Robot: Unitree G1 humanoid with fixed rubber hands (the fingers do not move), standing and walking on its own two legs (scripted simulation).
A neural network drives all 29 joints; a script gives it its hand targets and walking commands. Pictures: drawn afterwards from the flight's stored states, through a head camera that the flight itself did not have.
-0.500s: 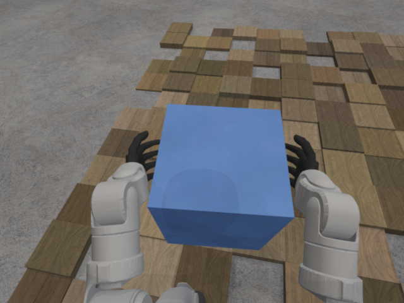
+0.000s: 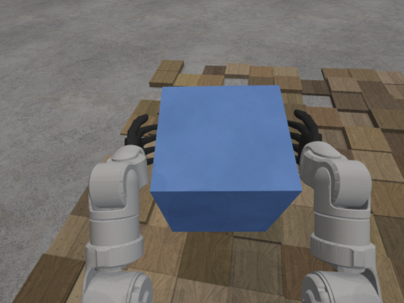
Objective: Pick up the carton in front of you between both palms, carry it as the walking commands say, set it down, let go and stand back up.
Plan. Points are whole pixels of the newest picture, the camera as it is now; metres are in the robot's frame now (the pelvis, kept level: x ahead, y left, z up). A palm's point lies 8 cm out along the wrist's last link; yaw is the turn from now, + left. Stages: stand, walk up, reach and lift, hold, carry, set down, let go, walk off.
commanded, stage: carry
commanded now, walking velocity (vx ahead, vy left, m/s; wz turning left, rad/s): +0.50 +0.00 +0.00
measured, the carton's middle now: (219, 167) +0.36 +0.02 +0.10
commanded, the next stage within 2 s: none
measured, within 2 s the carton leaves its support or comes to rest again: neither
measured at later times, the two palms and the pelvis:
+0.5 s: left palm (194, 87) +0.65 +0.10 +0.11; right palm (306, 87) +0.63 -0.20 +0.12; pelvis +0.31 -0.02 +0.02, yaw +0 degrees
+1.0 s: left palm (199, 27) +1.01 +0.11 +0.15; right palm (281, 25) +1.01 -0.19 +0.15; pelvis +0.67 -0.04 -0.01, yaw +3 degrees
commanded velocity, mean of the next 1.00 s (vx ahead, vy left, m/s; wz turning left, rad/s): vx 0.50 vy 0.00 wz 0.00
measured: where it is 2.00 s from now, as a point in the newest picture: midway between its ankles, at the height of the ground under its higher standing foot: (232, 152)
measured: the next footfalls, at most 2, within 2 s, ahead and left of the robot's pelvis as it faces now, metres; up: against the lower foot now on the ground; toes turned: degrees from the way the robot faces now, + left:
left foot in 0.20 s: +0.21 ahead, +0.08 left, +0.01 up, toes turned +6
right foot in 0.56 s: +0.49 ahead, -0.13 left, +0.00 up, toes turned -5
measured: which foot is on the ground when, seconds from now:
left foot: up 0.00-0.18, down 0.20-0.56, up 0.58-0.92, down 0.94-1.00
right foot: down 0.00-0.20, up 0.22-0.54, down 0.56-0.96, up 0.98-1.00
